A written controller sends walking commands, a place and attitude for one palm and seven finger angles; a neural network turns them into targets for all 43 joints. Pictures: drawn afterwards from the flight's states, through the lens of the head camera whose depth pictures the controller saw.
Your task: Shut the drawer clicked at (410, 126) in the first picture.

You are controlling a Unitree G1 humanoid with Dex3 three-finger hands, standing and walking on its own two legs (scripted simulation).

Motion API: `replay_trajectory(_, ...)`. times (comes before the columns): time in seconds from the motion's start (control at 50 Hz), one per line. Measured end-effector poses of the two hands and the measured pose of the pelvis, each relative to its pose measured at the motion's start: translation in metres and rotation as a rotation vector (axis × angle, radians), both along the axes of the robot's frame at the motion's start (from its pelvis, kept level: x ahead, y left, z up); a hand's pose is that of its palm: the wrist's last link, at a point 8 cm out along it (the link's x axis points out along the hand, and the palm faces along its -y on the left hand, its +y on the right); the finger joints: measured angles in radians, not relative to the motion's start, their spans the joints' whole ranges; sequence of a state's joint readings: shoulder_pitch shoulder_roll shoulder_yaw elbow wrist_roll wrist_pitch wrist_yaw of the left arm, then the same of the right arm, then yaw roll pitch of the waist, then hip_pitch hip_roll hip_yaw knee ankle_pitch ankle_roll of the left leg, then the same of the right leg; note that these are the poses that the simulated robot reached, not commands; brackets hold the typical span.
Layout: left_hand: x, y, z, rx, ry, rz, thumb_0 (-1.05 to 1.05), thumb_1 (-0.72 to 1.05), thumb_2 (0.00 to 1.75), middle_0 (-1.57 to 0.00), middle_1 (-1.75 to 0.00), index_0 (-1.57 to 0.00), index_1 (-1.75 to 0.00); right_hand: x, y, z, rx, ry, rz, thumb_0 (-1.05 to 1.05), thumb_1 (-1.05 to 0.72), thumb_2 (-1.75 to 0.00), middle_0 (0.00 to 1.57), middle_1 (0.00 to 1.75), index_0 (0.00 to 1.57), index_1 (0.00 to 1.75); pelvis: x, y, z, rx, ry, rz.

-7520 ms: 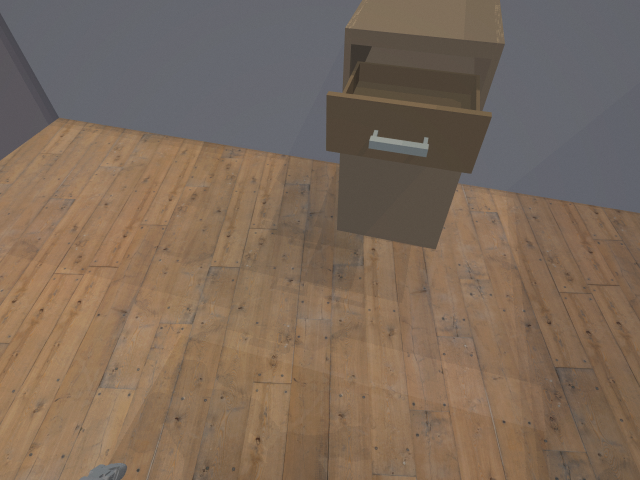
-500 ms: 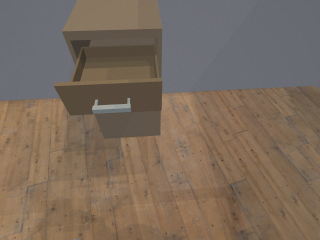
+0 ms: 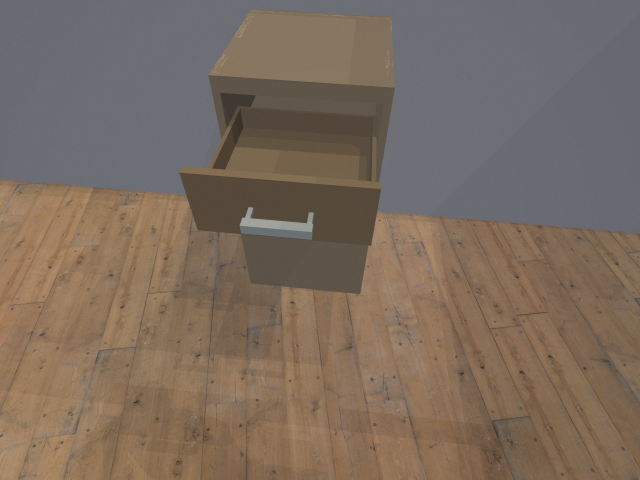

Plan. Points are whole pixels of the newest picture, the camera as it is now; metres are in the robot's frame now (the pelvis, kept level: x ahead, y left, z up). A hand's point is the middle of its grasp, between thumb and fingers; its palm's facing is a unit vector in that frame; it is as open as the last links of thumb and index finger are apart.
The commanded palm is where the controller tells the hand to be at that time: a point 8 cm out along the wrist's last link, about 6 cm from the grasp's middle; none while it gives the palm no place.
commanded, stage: take the last steps up to it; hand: left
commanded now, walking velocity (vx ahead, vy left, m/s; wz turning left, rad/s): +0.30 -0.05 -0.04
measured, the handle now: (278, 221) +0.58 +0.15 -0.07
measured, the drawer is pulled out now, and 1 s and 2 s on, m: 0.30 0.30 0.30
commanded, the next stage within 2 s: come to a stop and stand still in 0.74 s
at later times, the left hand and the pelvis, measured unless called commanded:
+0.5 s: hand (248, 391) +0.28 +0.16 -0.18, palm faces -0.06 -0.98 -0.20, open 7.4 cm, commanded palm none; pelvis +0.15 -0.03 -0.02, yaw -2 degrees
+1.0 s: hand (270, 410) +0.26 +0.11 -0.19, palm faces +0.10 -0.98 -0.14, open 7.3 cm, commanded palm none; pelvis +0.29 -0.05 -0.01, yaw -1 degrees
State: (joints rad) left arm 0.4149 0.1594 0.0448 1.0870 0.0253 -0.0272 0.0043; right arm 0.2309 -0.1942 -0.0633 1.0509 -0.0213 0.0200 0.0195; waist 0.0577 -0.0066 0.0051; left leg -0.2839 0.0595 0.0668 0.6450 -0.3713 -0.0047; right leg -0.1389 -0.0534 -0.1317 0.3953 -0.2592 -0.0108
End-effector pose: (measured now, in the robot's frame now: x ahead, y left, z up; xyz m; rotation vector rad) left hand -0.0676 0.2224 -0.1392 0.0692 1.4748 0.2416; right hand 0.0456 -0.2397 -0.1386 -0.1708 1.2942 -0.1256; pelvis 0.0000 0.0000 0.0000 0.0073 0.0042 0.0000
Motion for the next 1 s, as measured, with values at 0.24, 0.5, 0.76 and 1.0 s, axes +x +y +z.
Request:
replay_trajectory(0.24,0.078,0.026,-0.016,-0.064,0.010,-0.052,0.01,0.92,0.90,-0.20,-0.30,-0.20,-0.29,0.002,0.036,0.008,-0.042,0.022,-0.078,0.00,-0.94,-0.90,0.20,0.30,0.20,0.30,0.055,0.025,0.000,-0.018,-0.025,-0.018)
replay_trajectory(0.5,0.342,-0.018,-0.009,0.018,-0.339,-0.251,0.01,0.92,0.90,-0.20,-0.30,-0.20,-0.29,-0.027,0.023,-0.021,0.071,0.345,-0.234,0.01,-0.91,-0.90,0.20,0.30,0.20,0.30,0.151,-0.026,-0.024,0.008,-0.026,-0.038)
replay_trajectory(0.76,0.358,-0.050,0.003,0.053,-0.264,-0.152,-0.01,0.95,0.90,-0.20,-0.30,-0.20,-0.30,0.189,-0.049,-0.016,0.027,0.017,-0.111,0.01,-0.92,-0.90,0.20,0.30,0.20,0.30,0.226,-0.061,-0.006,-0.011,-0.017,-0.017)
replay_trajectory(1.0,0.319,-0.058,-0.024,-0.047,-0.038,-0.028,0.00,0.92,0.90,-0.20,-0.30,-0.20,-0.29,0.320,-0.023,0.002,-0.007,-0.129,0.015,0.01,-0.92,-0.90,0.20,0.30,0.20,0.30,0.288,-0.046,-0.008,-0.025,-0.041,-0.021)
